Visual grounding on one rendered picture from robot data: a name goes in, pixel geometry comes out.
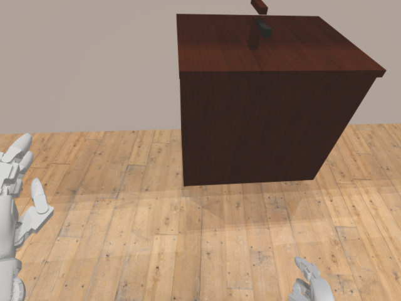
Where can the robot left forearm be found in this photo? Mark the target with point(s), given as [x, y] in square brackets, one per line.
[12, 287]

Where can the robot left hand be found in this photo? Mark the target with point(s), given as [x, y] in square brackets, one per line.
[13, 166]

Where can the counter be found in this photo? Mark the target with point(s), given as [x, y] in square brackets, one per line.
[257, 109]

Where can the tap lever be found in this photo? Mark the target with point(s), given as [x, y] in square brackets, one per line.
[265, 30]

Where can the robot right hand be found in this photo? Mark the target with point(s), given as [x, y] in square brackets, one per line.
[317, 290]

